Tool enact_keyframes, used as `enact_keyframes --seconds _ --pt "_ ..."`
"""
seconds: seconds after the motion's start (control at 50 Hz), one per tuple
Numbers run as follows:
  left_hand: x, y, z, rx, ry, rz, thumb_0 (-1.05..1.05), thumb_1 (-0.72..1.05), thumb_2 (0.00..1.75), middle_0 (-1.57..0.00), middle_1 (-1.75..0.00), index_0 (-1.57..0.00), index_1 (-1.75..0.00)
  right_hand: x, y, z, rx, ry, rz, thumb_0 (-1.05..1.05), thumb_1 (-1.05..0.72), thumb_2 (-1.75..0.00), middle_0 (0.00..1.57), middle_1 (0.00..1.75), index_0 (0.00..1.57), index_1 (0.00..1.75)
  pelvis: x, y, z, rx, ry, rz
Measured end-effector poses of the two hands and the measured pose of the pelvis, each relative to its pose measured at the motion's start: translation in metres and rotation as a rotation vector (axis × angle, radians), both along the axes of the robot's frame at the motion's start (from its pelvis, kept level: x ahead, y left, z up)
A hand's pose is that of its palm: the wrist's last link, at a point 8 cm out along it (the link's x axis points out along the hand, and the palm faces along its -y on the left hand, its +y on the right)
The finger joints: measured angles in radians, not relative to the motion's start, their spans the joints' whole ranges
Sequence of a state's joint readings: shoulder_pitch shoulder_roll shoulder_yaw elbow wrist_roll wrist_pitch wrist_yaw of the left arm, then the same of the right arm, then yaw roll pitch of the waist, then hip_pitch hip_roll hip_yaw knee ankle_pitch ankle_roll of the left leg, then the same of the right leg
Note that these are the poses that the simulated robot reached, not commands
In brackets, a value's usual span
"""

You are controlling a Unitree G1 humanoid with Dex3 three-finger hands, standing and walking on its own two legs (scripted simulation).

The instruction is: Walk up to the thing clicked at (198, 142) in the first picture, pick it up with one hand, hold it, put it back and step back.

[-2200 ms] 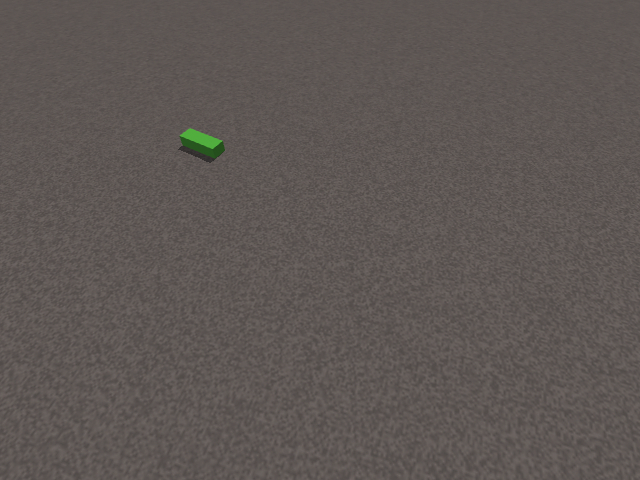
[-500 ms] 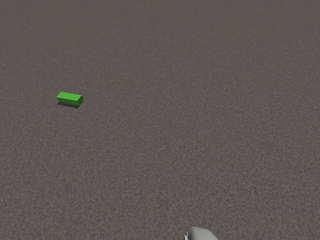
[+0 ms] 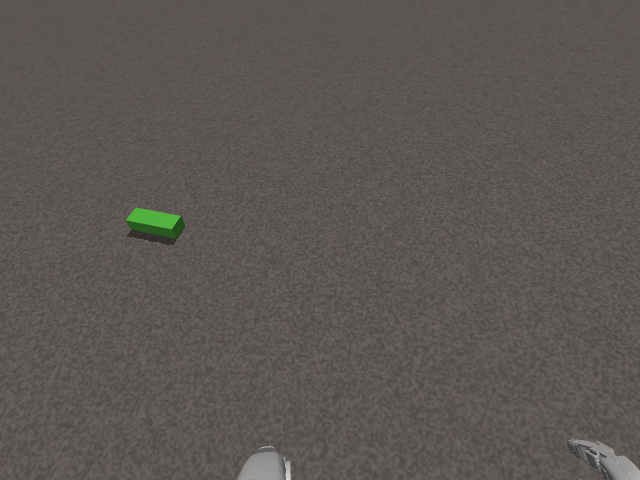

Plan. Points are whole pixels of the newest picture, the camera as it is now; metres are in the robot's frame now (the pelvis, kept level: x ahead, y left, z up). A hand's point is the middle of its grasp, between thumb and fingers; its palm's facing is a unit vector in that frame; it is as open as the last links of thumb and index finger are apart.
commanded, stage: walk up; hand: left
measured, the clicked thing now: (155, 222) +1.21 +0.78 -0.72
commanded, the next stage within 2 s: none
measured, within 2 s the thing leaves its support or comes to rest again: neither
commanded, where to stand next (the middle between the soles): +0.76 +0.59 m, yaw -15 degrees
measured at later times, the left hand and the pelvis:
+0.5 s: hand (96, 344) +0.35 +0.40 -0.11, palm faces -0.15 -0.85 -0.51, open 7.4 cm; pelvis +0.21 +0.13 +0.00, yaw -7 degrees
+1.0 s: hand (11, 312) +0.43 +0.62 -0.14, palm faces -0.14 -0.83 -0.55, open 7.4 cm; pelvis +0.37 +0.29 -0.01, yaw -8 degrees
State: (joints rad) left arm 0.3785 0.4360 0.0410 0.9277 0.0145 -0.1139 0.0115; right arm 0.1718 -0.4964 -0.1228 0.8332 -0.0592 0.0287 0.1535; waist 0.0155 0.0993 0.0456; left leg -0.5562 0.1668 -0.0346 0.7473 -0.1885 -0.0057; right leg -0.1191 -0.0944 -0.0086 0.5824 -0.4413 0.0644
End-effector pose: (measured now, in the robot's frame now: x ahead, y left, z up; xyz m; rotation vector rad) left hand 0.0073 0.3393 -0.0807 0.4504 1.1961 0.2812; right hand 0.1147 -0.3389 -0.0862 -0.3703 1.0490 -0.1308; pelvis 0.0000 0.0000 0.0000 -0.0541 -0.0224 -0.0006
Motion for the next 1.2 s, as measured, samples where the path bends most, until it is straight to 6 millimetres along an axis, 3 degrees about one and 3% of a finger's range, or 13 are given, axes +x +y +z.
enact_keyframes --seconds 0.06,0.1,0.28,0.4,0.5,0.58,0.72,0.84,0.92,0.96,1.0,1.1,1.2 --pt "0.033 0.041 -0.020 0.007 0.047 -0.014 0.01 0.90 0.90 -0.21 -0.30 -0.21 -0.30 0.033 0.027 0.003 -0.041 -0.038 -0.015 0.01 -0.90 -0.90 0.20 0.30 0.20 0.30 0.029 0.033 -0.012 0.035 0.004 -0.010" --pt "0.060 0.058 -0.026 0.007 0.061 -0.024 0.01 0.90 0.90 -0.21 -0.30 -0.20 -0.30 0.043 0.046 0.006 -0.050 -0.056 -0.033 0.01 -0.90 -0.90 0.20 0.30 0.20 0.30 0.042 0.050 -0.012 0.028 -0.001 -0.021" --pt "0.197 0.088 -0.001 -0.038 -0.029 -0.125 0.01 0.91 0.90 -0.20 -0.30 -0.20 -0.30 0.035 0.110 0.016 -0.006 0.063 -0.172 0.01 -0.90 -0.90 0.21 0.30 0.20 0.30 0.116 0.096 0.018 0.047 -0.003 -0.062" --pt "0.275 0.096 0.013 -0.019 -0.055 -0.182 0.01 0.91 0.90 -0.20 -0.30 -0.20 -0.30 0.043 0.135 -0.007 0.032 0.128 -0.232 0.01 -0.90 -0.90 0.21 0.30 0.20 0.30 0.168 0.120 0.016 0.068 -0.007 -0.096" --pt "0.335 0.103 0.015 0.026 -0.123 -0.210 0.01 0.91 0.90 -0.20 -0.30 -0.20 -0.30 0.079 0.153 -0.041 0.081 0.156 -0.247 0.01 -0.90 -0.90 0.21 0.30 0.20 0.30 0.211 0.129 -0.002 0.051 -0.007 -0.120" --pt "0.354 0.119 0.023 0.053 -0.180 -0.164 0.01 0.90 0.90 -0.21 -0.30 -0.20 -0.30 0.125 0.175 -0.047 0.106 0.166 -0.179 0.01 -0.90 -0.90 0.21 0.30 0.20 0.30 0.233 0.140 -0.001 0.034 -0.016 -0.103" --pt "0.356 0.163 0.038 0.072 -0.122 -0.129 0.01 0.90 0.90 -0.21 -0.30 -0.20 -0.30 0.213 0.193 -0.026 0.090 0.060 -0.131 0.01 -0.90 -0.90 0.21 0.30 0.20 0.30 0.277 0.176 0.011 0.035 -0.027 -0.110" --pt "0.366 0.227 0.027 0.081 -0.038 -0.119 0.01 0.90 0.90 -0.21 -0.30 -0.21 -0.30 0.269 0.220 -0.012 0.028 0.036 -0.120 0.01 -0.90 -0.90 0.21 0.30 0.20 0.30 0.315 0.224 0.006 0.015 -0.013 -0.112" --pt "0.388 0.283 0.003 0.088 0.007 -0.114 0.01 0.90 0.90 -0.21 -0.30 -0.21 -0.30 0.301 0.252 -0.008 -0.028 0.023 -0.125 0.01 -0.90 -0.90 0.20 0.30 0.20 0.30 0.344 0.265 -0.009 0.011 -0.001 -0.113" --pt "0.405 0.306 -0.010 0.095 0.033 -0.110 0.01 0.90 0.90 -0.21 -0.30 -0.20 -0.30 0.309 0.272 -0.006 -0.046 0.008 -0.134 0.01 -0.90 -0.90 0.20 0.30 0.20 0.30 0.355 0.282 -0.015 0.038 -0.014 -0.126" --pt "0.424 0.316 -0.016 0.085 0.045 -0.104 0.01 0.90 0.90 -0.20 -0.30 -0.20 -0.30 0.309 0.291 -0.002 -0.040 0.006 -0.162 0.01 -0.90 -0.90 0.20 0.30 0.20 0.30 0.366 0.294 -0.011 0.025 -0.014 -0.131" --pt "0.480 0.317 -0.010 0.016 0.016 -0.160 0.01 0.91 0.90 -0.20 -0.30 -0.20 -0.30 0.297 0.328 0.009 -0.019 0.061 -0.238 0.01 -0.90 -0.90 0.21 0.30 0.20 0.30 0.395 0.318 0.007 0.034 -0.010 -0.146" --pt "0.528 0.317 0.000 -0.004 -0.003 -0.223 0.01 0.91 0.90 -0.20 -0.30 -0.20 -0.30 0.290 0.352 -0.001 0.003 0.120 -0.285 0.01 -0.90 -0.90 0.21 0.30 0.20 0.30 0.423 0.340 0.012 0.054 -0.016 -0.169"
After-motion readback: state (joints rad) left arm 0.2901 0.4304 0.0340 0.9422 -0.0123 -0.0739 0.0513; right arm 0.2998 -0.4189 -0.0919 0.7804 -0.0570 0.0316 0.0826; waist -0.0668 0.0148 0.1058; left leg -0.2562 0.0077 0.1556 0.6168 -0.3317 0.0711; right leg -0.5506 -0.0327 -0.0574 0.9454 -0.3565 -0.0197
